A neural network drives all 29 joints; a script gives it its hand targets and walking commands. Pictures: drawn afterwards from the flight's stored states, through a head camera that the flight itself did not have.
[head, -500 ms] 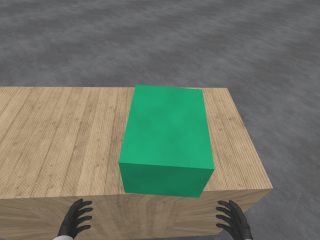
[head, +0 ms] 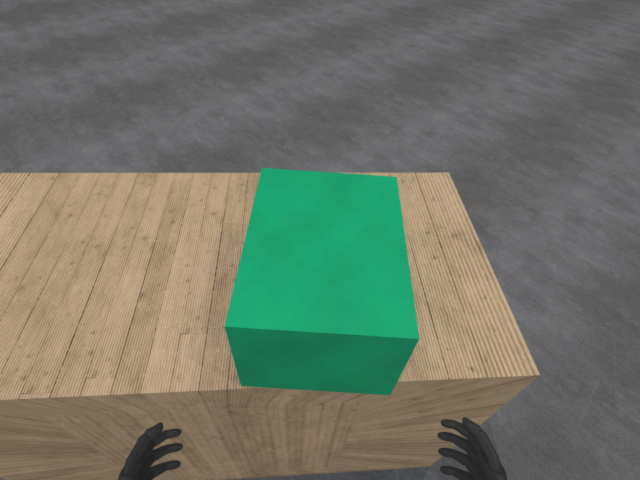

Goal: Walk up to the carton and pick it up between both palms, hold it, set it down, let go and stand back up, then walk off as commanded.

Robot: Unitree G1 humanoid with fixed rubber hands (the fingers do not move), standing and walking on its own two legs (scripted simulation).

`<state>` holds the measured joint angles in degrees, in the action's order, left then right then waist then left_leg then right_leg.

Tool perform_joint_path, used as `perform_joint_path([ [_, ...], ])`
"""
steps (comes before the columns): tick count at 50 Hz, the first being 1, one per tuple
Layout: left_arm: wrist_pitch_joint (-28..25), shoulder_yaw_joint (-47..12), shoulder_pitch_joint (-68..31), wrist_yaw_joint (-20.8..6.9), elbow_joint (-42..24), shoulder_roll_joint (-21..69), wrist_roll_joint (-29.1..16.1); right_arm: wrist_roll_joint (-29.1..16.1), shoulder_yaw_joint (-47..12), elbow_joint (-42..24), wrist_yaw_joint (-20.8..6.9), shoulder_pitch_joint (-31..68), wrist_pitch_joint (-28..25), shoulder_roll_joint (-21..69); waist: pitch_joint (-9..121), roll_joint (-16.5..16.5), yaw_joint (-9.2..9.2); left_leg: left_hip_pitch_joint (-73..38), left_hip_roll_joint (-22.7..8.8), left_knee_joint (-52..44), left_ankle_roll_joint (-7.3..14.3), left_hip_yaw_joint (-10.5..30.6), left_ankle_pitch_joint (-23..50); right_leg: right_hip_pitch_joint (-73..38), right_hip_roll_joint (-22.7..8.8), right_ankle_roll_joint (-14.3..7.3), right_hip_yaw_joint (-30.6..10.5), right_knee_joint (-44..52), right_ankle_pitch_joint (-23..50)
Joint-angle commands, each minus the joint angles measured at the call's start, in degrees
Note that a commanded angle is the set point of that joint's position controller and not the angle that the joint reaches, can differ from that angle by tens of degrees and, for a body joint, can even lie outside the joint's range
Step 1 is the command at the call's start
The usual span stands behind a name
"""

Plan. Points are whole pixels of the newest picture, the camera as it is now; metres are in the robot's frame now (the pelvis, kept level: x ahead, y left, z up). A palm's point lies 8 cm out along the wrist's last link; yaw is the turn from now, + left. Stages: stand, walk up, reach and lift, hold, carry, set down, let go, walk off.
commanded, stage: let go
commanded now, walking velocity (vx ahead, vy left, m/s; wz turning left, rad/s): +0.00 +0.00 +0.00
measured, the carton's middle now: (322, 275) +0.42 +0.00 -0.02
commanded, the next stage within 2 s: stand in 0.24 s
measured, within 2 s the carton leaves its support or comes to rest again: neither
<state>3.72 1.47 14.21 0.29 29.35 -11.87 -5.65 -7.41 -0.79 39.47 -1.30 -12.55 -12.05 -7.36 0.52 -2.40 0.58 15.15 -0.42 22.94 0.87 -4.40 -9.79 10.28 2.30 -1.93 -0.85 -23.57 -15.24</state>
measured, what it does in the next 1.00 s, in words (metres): stands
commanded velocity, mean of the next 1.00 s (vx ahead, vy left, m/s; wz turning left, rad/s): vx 0.00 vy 0.00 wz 0.00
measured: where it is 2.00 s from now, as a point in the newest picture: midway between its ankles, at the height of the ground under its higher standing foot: outside the picture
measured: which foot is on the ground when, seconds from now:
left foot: down 0.00-1.00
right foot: down 0.00-1.00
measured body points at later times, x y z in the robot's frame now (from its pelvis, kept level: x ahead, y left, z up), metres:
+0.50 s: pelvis +0.01 +0.00 +0.00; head +0.02 +0.02 +0.45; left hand +0.15 +0.26 -0.10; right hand +0.13 -0.24 -0.11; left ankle +0.02 +0.11 -0.74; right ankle -0.03 -0.10 -0.74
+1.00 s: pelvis -0.01 +0.01 +0.00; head +0.00 +0.03 +0.45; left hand +0.11 +0.27 -0.12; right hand +0.09 -0.25 -0.12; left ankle +0.02 +0.11 -0.74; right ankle -0.03 -0.10 -0.74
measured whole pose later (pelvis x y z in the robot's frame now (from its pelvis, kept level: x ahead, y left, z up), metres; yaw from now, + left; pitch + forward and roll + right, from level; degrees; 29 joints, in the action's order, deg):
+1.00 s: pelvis -0.01 +0.01 +0.00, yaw +0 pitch +1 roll +0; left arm -1.0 1.5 13.4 0.8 43.3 -16.0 -3.0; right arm -3.1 -0.8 53.1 0.3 -10.9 -2.2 -13.1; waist 0.5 -2.4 0.6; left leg 15.2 -0.2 23.6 1.7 -4.4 -9.7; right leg 9.9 2.0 -1.5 -0.9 -23.6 -14.8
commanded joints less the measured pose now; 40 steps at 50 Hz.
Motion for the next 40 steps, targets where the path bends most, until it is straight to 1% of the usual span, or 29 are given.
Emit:
perform_joint_path([
  [1, -1.1, 1.8, -6.9, 0.9, -2.4, -7.3, 6.0, 7.2, 2.1, -5.9, -0.2, 8.3, -1.6, -11.9, 1.7, 2.1, -2.24, -18.7, -1.3, -1.0, -1.6, 2.4, 4.6, 12.6, -3.4, 1.0, 1.7, 7.0, 6.6],
  [6, -0.5, 1.9, -6.5, 1.0, -2.3, -7.2, 6.2, 7.2, 2.3, -4.9, -0.2, 7.6, -0.8, -12.3, 1.7, 1.8, -1.95, -18.8, -1.2, -0.7, -1.4, 2.4, 4.7, 12.5, -3.6, 1.2, 1.5, 6.8, 7.6],
  [12, -0.2, 2.2, -5.5, 0.9, -2.0, -6.7, 6.9, 6.7, 2.1, -4.0, -0.3, 7.2, -0.8, -13.0, 2.5, 1.7, -1.94, -19.8, -1.2, 0.2, -1.5, 2.8, 7.5, 11.9, -3.4, 1.3, 1.6, 6.5, 11.3],
  [13, -3.3, 4.4, -1.7, 1.4, 0.5, -14.9, 9.5, 11.9, 6.0, 1.7, 2.0, 2.7, 3.4, -20.2, 9.7, 4.6, -1.72, -11.6, -7.1, 4.3, 0.8, 7.0, 11.6, 1.9, -7.0, 1.1, -6.7, 1.5, 10.4],
  [14, -4.5, 4.6, -0.6, 1.4, 1.1, -15.5, 9.6, 12.0, 6.0, 1.1, 2.8, 3.6, 5.6, -20.1, 8.6, 2.6, -1.65, -8.3, -6.6, 4.5, 1.4, 6.4, 9.8, -0.7, -7.1, 0.8, -6.9, 1.8, 11.1],
  [16, -5.5, 4.8, -1.2, 1.1, 2.2, -15.3, 9.6, 11.8, 5.7, 0.3, 3.0, 5.0, 7.1, -18.2, 7.1, 1.6, -1.40, -6.0, -6.1, 3.7, 1.7, 6.2, 6.4, -1.0, -7.7, 0.6, -7.3, 2.0, 11.4],
  [17, -5.9, 5.0, -1.5, 1.0, 2.4, -15.3, 9.6, 11.4, 5.6, 0.2, 3.0, 5.1, 7.5, -17.9, 6.5, 2.2, -1.31, -5.9, -5.9, 3.1, 1.7, 6.3, 5.9, -0.7, -7.9, 0.5, -7.7, 2.3, 11.7],
  [22, -6.8, 4.1, -1.5, 0.6, 4.9, -15.0, 9.3, 10.5, 5.1, 3.0, 2.3, 5.4, 7.9, -18.7, 7.4, 2.3, -0.94, -7.3, -6.3, 2.9, 2.2, 7.0, 7.8, -1.4, -8.3, 0.4, -7.5, 2.5, 14.0],
  [28, -7.3, 3.6, -1.0, 0.7, 8.1, -16.4, 9.2, 10.3, 5.0, 6.0, 2.0, 5.4, 8.4, -20.4, 8.5, 3.2, -0.59, -8.4, -6.7, 2.5, 2.6, 7.5, 10.9, -3.3, -8.5, 0.7, -7.3, 2.3, 16.9],
  [29, -7.3, 3.5, -0.9, 0.7, 8.6, -16.6, 9.2, 10.2, 5.0, 6.3, 1.9, 5.5, 8.4, -20.5, 8.5, 3.0, -0.58, -8.4, -6.8, 2.4, 2.6, 7.6, 11.2, -3.5, -8.6, 0.7, -7.2, 2.3, 17.1],
  [40, -7.6, 3.2, -0.9, 0.8, 12.4, -17.4, 9.0, 9.8, 4.9, 9.2, 2.1, 5.5, 8.6, -21.4, 8.4, 3.9, -0.20, -9.1, -7.3, 1.2, 2.6, 8.3, 12.1, -4.4, -8.9, 0.6, -7.2, 3.2, 16.4],
])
